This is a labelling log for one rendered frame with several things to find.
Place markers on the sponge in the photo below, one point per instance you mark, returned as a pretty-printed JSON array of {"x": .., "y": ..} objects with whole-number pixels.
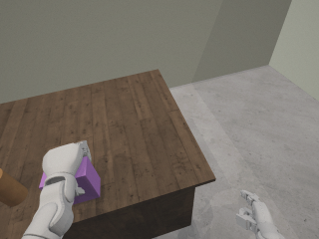
[{"x": 87, "y": 178}]

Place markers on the table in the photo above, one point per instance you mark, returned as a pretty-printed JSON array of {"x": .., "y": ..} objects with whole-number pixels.
[{"x": 142, "y": 148}]

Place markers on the right robot hand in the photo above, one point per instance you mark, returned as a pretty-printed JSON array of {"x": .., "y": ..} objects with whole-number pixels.
[{"x": 248, "y": 219}]

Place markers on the robot left forearm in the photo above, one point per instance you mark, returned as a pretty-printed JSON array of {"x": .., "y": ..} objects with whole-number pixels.
[{"x": 54, "y": 216}]

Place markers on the left robot hand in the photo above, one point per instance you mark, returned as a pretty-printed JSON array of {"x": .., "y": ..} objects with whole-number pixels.
[{"x": 66, "y": 159}]

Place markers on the robot right forearm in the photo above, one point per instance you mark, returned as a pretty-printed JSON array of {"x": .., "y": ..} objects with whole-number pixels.
[{"x": 267, "y": 230}]

